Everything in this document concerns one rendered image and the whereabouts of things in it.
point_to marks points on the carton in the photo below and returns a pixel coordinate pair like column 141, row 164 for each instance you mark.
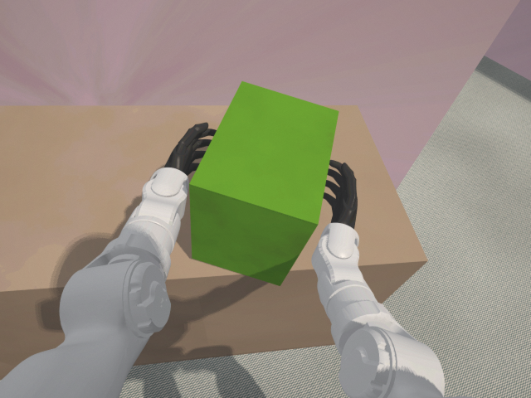
column 256, row 196

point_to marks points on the pedestal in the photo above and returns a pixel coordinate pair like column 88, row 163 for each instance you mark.
column 72, row 175

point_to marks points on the right robot forearm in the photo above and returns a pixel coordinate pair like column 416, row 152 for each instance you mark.
column 348, row 301

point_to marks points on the right robot hand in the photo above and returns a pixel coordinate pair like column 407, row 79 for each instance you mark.
column 345, row 206

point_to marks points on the left robot hand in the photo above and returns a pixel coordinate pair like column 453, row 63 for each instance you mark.
column 184, row 153

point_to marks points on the left robot upper arm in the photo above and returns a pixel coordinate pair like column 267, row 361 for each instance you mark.
column 108, row 314

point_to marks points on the right robot upper arm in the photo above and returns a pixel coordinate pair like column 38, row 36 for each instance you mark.
column 377, row 363

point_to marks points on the left robot forearm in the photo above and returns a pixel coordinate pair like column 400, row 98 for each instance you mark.
column 151, row 231

